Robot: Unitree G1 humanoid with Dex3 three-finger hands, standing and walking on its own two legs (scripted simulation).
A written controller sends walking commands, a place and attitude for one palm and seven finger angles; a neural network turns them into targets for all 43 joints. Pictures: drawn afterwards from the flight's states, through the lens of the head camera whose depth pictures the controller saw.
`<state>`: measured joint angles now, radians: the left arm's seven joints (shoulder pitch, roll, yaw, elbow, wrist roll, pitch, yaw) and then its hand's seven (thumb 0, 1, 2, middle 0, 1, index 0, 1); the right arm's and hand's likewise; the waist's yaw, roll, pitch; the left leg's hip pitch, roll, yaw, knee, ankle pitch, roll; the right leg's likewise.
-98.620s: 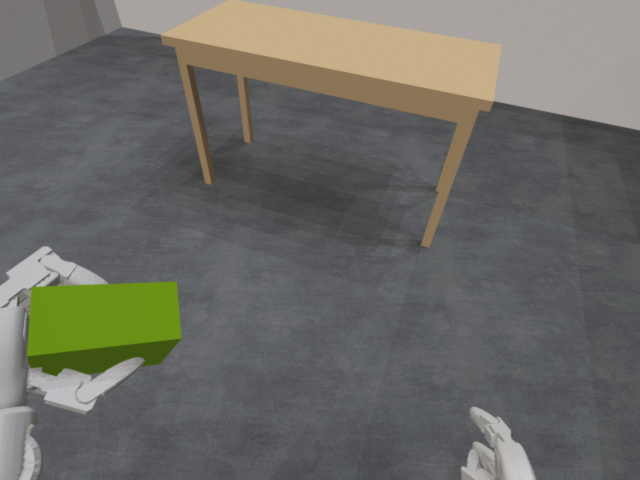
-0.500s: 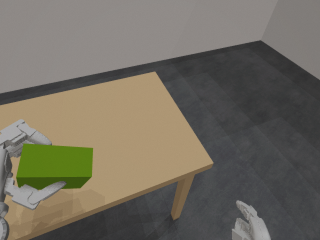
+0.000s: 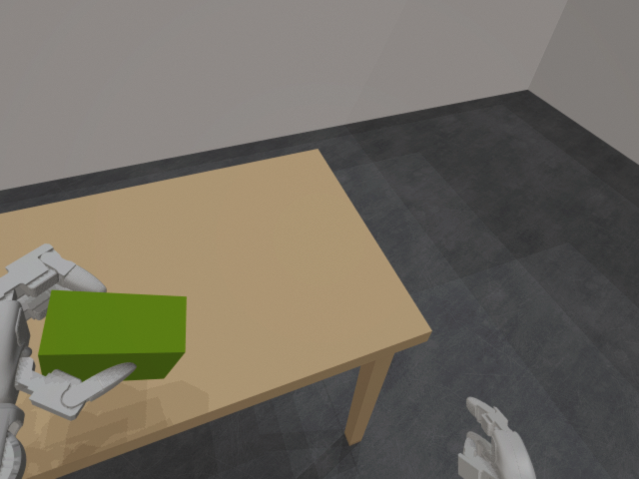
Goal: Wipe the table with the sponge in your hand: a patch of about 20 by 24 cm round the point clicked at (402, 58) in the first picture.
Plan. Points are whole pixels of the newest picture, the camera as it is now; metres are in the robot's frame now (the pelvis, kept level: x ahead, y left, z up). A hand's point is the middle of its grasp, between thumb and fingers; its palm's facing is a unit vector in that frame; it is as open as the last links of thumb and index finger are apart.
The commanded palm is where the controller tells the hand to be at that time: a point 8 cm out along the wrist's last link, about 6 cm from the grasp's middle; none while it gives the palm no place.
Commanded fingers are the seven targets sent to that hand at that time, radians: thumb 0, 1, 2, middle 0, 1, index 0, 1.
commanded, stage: shuffle to correct the standing spot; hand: left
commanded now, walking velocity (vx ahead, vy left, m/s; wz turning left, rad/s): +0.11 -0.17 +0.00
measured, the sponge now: (135, 340) +0.23 +0.20 +0.12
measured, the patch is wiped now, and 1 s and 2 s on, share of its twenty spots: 0.00 0.00 0.00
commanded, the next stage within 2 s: come to a stop and stand still in 0.08 s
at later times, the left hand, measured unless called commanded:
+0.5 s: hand (75, 339) +0.21 +0.24 +0.15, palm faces +0.24 -0.90 -0.37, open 10.0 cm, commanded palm +0.15 +0.30 +0.18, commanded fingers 0.00 0.10 1.30 -1.20 -1.60 -1.20 -1.60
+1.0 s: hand out of the picture +0.21 +0.32 +0.15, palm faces +0.33 -0.86 -0.38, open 10.0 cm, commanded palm +0.14 +0.36 +0.18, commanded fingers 0.00 0.10 1.30 -1.20 -1.60 -1.20 -1.60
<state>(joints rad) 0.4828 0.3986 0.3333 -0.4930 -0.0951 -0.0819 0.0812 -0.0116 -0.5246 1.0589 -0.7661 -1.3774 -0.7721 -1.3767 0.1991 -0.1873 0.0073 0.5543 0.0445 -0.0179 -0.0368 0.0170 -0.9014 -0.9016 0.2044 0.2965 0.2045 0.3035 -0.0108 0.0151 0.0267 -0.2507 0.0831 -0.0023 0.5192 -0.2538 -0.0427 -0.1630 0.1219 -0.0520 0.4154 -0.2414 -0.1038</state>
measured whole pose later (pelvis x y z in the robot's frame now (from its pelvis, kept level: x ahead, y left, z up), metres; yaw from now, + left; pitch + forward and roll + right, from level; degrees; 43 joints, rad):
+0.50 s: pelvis -0.02 +0.03 +0.00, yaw -2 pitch -2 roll +0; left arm 0.45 0.34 0.29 -0.45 -0.06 -0.19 0.06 -0.01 -0.52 1.06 -0.76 -1.38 -0.77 -1.38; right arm 0.22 -0.24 -0.04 0.58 0.02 -0.11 -0.01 0.02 -0.90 -0.90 0.20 0.30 0.20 0.30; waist -0.02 0.01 0.05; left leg -0.26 0.05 0.06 0.54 -0.25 0.00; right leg -0.22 0.08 -0.01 0.51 -0.26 -0.06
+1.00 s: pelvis -0.02 +0.08 +0.00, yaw -1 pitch -1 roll -1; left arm 0.39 0.38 0.33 -0.45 0.00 -0.20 0.08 -0.01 -0.53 1.06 -0.77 -1.38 -0.77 -1.38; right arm 0.18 -0.15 0.05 0.57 0.00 -0.17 -0.02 0.02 -0.90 -0.90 0.21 0.30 0.21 0.30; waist 0.03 -0.05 0.06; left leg -0.25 -0.03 0.07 0.44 -0.19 0.07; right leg -0.20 0.00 0.01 0.41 -0.20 0.02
